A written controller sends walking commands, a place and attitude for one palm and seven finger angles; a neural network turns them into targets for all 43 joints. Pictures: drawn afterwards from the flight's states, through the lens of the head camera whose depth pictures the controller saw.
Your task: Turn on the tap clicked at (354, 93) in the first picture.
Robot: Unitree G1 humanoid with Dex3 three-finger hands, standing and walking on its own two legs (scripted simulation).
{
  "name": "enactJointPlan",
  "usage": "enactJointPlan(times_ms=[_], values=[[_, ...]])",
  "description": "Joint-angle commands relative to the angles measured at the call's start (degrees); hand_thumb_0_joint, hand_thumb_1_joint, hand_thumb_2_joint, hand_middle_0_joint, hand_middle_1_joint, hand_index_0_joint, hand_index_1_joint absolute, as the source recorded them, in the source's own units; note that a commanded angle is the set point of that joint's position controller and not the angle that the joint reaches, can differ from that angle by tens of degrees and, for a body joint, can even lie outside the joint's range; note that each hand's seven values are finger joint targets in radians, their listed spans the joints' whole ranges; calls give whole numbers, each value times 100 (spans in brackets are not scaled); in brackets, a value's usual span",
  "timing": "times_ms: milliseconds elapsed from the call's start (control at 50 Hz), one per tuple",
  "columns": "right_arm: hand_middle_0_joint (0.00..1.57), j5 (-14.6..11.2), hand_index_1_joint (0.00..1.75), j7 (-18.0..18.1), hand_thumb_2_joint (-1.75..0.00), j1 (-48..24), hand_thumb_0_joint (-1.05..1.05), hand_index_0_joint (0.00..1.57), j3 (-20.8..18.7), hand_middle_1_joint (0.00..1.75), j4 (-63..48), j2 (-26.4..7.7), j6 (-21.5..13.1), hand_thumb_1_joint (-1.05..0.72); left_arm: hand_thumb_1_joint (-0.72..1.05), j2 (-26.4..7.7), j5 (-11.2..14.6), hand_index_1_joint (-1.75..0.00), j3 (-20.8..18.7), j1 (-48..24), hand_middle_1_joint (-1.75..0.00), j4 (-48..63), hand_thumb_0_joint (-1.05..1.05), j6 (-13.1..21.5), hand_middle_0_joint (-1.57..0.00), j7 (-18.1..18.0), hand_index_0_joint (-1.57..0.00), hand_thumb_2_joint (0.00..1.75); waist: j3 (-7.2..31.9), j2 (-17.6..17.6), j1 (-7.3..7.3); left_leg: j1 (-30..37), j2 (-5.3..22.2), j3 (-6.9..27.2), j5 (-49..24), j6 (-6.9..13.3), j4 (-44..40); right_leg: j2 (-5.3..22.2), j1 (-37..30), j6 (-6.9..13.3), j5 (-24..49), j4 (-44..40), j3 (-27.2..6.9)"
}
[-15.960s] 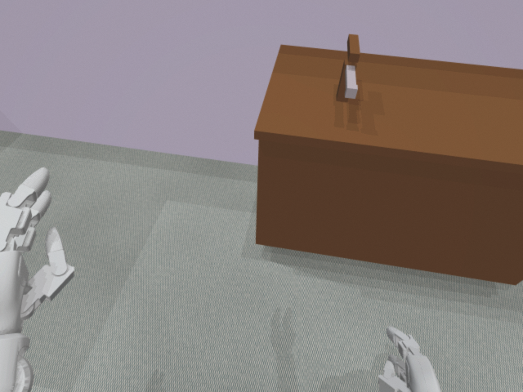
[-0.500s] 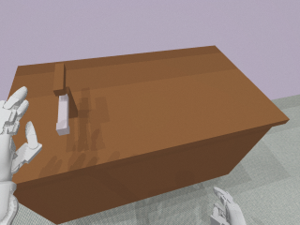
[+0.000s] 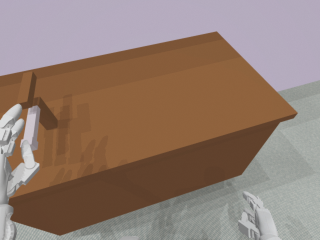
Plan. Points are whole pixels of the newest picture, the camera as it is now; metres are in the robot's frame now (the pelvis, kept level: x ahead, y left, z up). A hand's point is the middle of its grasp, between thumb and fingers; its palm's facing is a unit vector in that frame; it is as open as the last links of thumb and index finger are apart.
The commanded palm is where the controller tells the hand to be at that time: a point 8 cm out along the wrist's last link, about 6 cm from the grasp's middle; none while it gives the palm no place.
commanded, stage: come to a stop and stand still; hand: left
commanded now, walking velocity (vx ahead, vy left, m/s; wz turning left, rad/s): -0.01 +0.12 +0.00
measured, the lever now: (29, 144) +0.32 +0.38 +0.04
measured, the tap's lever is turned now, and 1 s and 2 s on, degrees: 0 0 0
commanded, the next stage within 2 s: none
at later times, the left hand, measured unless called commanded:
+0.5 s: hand (28, 192) +0.17 +0.24 +0.15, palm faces +0.32 -0.78 -0.54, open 7.4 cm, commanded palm +0.11 +0.29 +0.17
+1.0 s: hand out of the picture +0.06 +0.25 +0.18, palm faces +0.33 -0.85 -0.41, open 7.4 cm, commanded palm +0.00 +0.29 +0.17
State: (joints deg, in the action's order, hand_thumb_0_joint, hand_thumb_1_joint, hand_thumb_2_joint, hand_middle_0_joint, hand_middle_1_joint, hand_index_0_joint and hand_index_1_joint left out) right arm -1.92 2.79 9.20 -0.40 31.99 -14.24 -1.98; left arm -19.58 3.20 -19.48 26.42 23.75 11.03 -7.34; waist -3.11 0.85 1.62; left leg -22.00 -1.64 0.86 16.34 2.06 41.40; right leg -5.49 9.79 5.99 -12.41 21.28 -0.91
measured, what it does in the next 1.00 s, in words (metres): walks backwards: left foot, then right foot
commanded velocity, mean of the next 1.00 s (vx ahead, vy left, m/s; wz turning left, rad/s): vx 0.00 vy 0.01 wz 0.00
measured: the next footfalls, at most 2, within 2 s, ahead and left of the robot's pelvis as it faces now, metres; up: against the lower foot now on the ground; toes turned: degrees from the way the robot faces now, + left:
left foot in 0.30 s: +0.03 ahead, +0.15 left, +0.00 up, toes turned +5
right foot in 0.54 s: +0.10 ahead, -0.14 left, +0.00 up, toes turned -2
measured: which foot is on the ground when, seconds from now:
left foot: up 0.00-0.28, down 0.30-0.52, up 0.54-0.74, down 0.76-1.00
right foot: down 0.00-0.30, up 0.32-0.52, down 0.54-0.76, up 0.78-0.98, down 1.00-1.00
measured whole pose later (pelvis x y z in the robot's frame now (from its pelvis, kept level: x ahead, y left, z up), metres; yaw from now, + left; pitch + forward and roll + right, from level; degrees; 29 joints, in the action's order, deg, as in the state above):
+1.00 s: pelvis -0.18 +0.02 -0.03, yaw -3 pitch -2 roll -1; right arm -1.7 -1.1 19.4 -0.7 29.9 -11.9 -4.5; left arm -23.9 2.2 -25.9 21.9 25.5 13.7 -3.7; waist 1.1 0.6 -3.9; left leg -18.6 -2.2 -2.6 17.2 4.0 37.6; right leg -0.6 18.3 1.5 -16.4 42.9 4.0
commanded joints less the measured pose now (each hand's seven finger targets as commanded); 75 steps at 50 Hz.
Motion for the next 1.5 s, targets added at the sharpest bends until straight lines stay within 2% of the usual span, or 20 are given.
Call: enactJointPlan(times_ms=[0, 180, 200, 240, 280, 320, 460, 520, 560, 680, 740, 800, 860, 980, 1080, 1200, 1260, 1300, 1440, 1480], values=[[20, 45, 30, 8, -90, -507, 0, 20, -194, 30, -965, -393, -268, -90, 90, -1101, 37, -30, -828, -66, -30, 1262, 0, 406, -20, -189, -20, 90, 1174, 428, 69, -624, 25, -65, -23, -10, 297, 1938, -1494, -1319, 5072, 198, -1122], [20, 86, 30, 24, -90, -526, 0, 20, -208, 30, -942, -333, -156, -90, 90, -964, 29, -30, -878, -13, -30, 945, 0, 279, -20, -176, -20, 90, 1180, 996, 87, -164, -87, -357, -154, 72, -401, 1654, -1300, -1359, 4557, 34, -943], [20, 139, 30, 10, -90, 507, 0, 20, -320, 30, -929, -292, -741, -90, 90, -5530, -607, -30, -4033, -6189, -30, 2917, 0, 1130, -20, -232, -20, 90, 385, 1503, -256, 503, -587, -1396, 156, -262, -1275, 813, 307, -2290, 6832, -509, -232], [20, 115, 30, -63, -90, -169, 0, 20, -286, 30, -595, -311, -644, -90, 90, -2092, -81, -30, -1821, -2711, -30, 152, 0, 804, -20, -193, -20, 90, 1425, -1276, -65, 2003, 679, -122, -2662, 491, -1406, 813, 615, -1485, 3925, 2446, -435], [20, 111, 30, -348, -90, 98, 0, 20, -513, 30, -568, -458, -562, -90, 90, -1174, -82, -30, -925, -1822, -30, -185, 0, 443, -20, 101, -20, 90, 1851, -2080, -190, 3900, 1772, 727, -4318, 1340, -1215, 590, 2876, -1279, -1067, 5025, -675], [20, -138, 30, -599, -90, -141, 0, 20, -605, 30, -811, -688, -679, -90, 90, -720, 116, -30, -679, -936, -30, -8, 0, 318, -20, 378, -20, 90, 1513, -1759, -349, 4144, 2489, 1790, -3900, 1834, -1419, 507, 4753, -1071, -1971, 7235, -1099], [20, -142, 30, -428, -90, 92, 0, 20, -365, 30, -916, -474, -529, -90, 90, -2027, 43, -30, -1782, -431, -30, 1528, 0, 560, -20, 33, -20, 90, 969, 823, 226, -1602, 1078, -630, 738, 411, -860, 677, -658, -811, 678, 2673, 861], [20, -11, 30, -259, -90, -145, 0, 20, -120, 30, -1006, -187, -679, -90, 90, -2391, -85, -30, -1751, -1737, -30, 1493, 0, 362, -20, 49, -20, 90, 730, 1191, 120, -871, -58, -200, 1637, -94, 3479, 2322, 1156, 198, -411, -435, -2698], [20, 157, 30, -225, -90, -155, 0, 20, 24, 30, -689, -81, -807, -90, 90, -2762, -77, -30, -1664, -3149, -30, 1391, 0, 179, -20, 45, -20, 90, 115, 520, -376, -249, 497, 71, 1364, -286, 4012, 3153, 3647, 669, -4489, -1747, -4096], [20, 81, 30, -207, -90, 14, 0, 20, -185, 30, -414, -249, -577, -90, 90, -1553, 6, -30, -1130, -1999, -30, 1387, 0, 200, -20, 164, -20, 90, 1205, 816, -154, 1665, 72, -289, 1421, 107, 445, 1748, 2549, -161, -2815, -242, -716], [20, 87, 30, -226, -90, 129, 0, 20, -274, 30, -757, -425, -808, -90, 90, -1235, -54, -30, -994, -1902, -30, 1723, 0, 430, -20, 62, -20, 90, 846, -1908, -322, 654, 504, 317, -1084, 291, -3112, 341, 1182, -651, -896, 4499, 605], [20, 128, 30, -405, -90, -277, 0, 20, -259, 30, -933, -179, -682, -90, 90, -1337, -179, -30, -1001, -1751, -30, 1157, 0, 520, -20, 173, -20, 90, -127, -1854, -290, -15, 1411, 1891, -2269, 600, -2402, 511, 2510, -692, -1192, 5925, -195], [20, 85, 30, -375, -90, 76, 0, 20, -370, 30, -772, -495, -559, -90, 90, -1277, -184, -30, -1176, -1279, -30, 840, 0, 542, -20, 132, -20, 90, -235, -156, -192, 32, 1305, 1256, -1073, 780, -1918, 572, 2103, -532, -833, 4128, -53], [20, -5, 30, -304, -90, 170, 0, 20, -193, 30, -1101, -311, -539, -90, 90, -1588, 3, -30, -1442, -597, -30, 1391, 0, 615, -20, 247, -20, 90, 869, -930, -226, 475, 778, 911, 319, 244, -629, 715, 38, -415, 315, -93, 548], [20, -101, 30, -336, -90, 84, 0, 20, -462, 30, -965, -601, -691, -90, 90, -1167, 26, -30, -741, -1293, -30, 1707, 0, 580, -20, 145, -20, 90, 648, 881, -85, -89, 391, 1133, 734, -101, 2614, 2739, 1217, 1000, 299, -310, -2187], [20, 67, 30, -159, -90, 72, 0, 20, -189, 30, -600, -299, -707, -90, 90, -1279, -159, -30, -768, -1785, -30, 1492, 0, 494, -20, -32, -20, 90, 652, -997, -235, 1379, 62, -20, -467, 24, -1575, 921, 1754, -67, -1173, 1987, 37], [20, 174, 30, -187, -90, 63, 0, 20, -277, 30, -615, -185, -859, -90, 90, -1563, -152, -30, -975, -1769, -30, 1760, 0, 574, -20, -15, -20, 90, 716, -2272, -371, 1010, 1162, 2174, -1226, 723, -2267, 56, 2138, -486, -1933, 4938, 266], [20, 189, 30, -372, -90, -224, 0, 20, -295, 30, -677, -257, -838, -90, 90, -1432, -138, -30, -1089, -1658, -30, 1721, 0, 680, -20, 141, -20, 90, -27, -1466, -336, 259, 1671, 3173, 281, 1081, -2470, 349, 2558, -443, -1140, 5260, -631], [20, 36, 30, -443, -90, 38, 0, 20, -264, 30, -906, -330, -651, -90, 90, -1313, 47, -30, -1317, -423, -30, 642, 0, 558, -20, 373, -20, 90, 762, -738, -42, -1024, 880, 1037, 1392, 373, -586, 348, -433, -226, -680, 1212, 460], [20, -6, 30, -388, -90, 86, 0, 20, -312, 30, -830, -274, -528, -90, 90, -1312, -26, -30, -1188, -884, -30, 402, 0, 492, -20, 427, -20, 90, 624, 1138, -35, -1694, -308, -189, 1217, 66, 2850, 1238, -678, 313, -417, 136, -608]])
